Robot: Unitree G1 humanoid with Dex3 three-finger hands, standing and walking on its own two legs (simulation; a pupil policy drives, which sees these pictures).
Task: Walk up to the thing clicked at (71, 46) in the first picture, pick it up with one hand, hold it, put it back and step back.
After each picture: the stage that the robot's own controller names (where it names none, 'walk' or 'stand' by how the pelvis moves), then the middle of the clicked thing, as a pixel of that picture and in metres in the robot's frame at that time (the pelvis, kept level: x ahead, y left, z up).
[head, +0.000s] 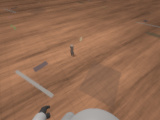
stand; (72, 50) +1.32 +0.39 -0.66
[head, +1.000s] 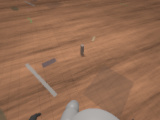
walk; (82, 49) +1.25 +0.23 -0.64
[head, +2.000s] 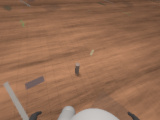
walk; (77, 68) +0.80 +0.16 -0.64
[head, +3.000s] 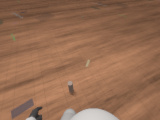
walk; (70, 86) +0.50 +0.23 -0.63
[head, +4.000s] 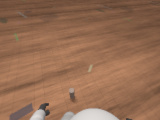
stand; (71, 93) +0.42 +0.19 -0.65
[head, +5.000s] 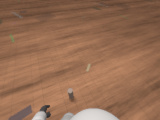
stand; (70, 93) +0.41 +0.20 -0.66
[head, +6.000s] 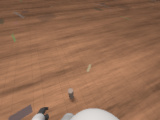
stand; (71, 93) +0.41 +0.20 -0.66
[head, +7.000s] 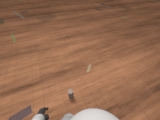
stand; (70, 94) +0.40 +0.20 -0.66
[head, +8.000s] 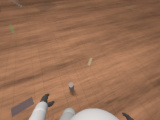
go down; (71, 87) +0.42 +0.19 -0.65
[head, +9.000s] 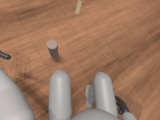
go down; (53, 50) +0.48 +0.25 -0.23
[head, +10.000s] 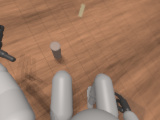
close in; (56, 51) +0.48 +0.25 -0.25
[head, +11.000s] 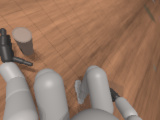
close in; (25, 44) +0.45 +0.30 -0.16
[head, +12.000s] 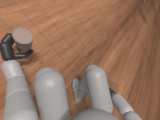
lift; (24, 44) +0.44 +0.30 -0.16
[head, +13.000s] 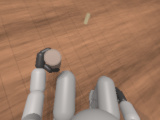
lift; (54, 62) +0.34 +0.25 -0.02
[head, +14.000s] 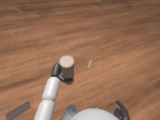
hold; (68, 72) +0.31 +0.14 +0.09
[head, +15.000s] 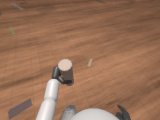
hold; (67, 74) +0.31 +0.15 +0.05
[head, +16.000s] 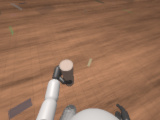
hold; (68, 75) +0.31 +0.15 +0.04
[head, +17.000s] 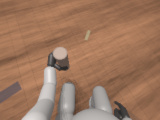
crouch; (63, 61) +0.40 +0.18 -0.03
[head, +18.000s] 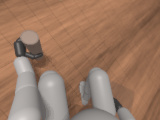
lower; (35, 48) +0.44 +0.27 -0.12
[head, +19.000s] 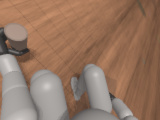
lower; (18, 43) +0.44 +0.30 -0.17
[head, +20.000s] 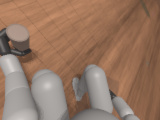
lower; (21, 43) +0.44 +0.30 -0.16
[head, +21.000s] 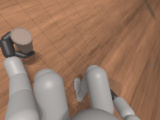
lower; (25, 46) +0.43 +0.29 -0.15
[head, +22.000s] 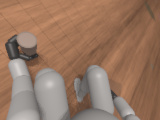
rest; (29, 48) +0.42 +0.28 -0.16
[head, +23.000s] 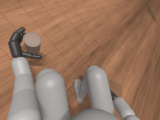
withdraw; (33, 48) +0.43 +0.27 -0.17
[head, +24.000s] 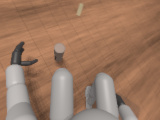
stand; (58, 53) +0.45 +0.23 -0.21
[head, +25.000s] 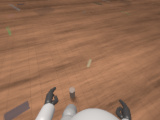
stand; (72, 92) +0.39 +0.15 -0.58
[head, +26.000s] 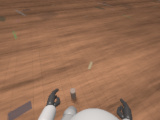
stand; (73, 93) +0.40 +0.16 -0.60
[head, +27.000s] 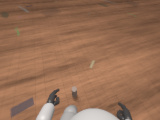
stand; (74, 92) +0.40 +0.15 -0.61
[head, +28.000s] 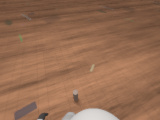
walk; (75, 95) +0.41 +0.15 -0.65
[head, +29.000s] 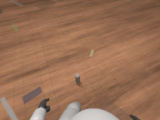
walk; (77, 78) +0.54 +0.16 -0.64
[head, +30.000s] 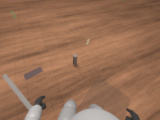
walk; (75, 59) +0.86 +0.20 -0.63
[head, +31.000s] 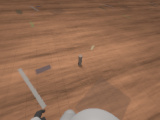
stand; (80, 60) +1.07 +0.17 -0.64
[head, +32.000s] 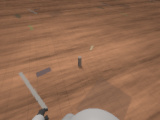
stand; (79, 61) +1.06 +0.18 -0.66
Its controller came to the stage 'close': yes
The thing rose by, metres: 0.68
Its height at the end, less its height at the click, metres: +0.00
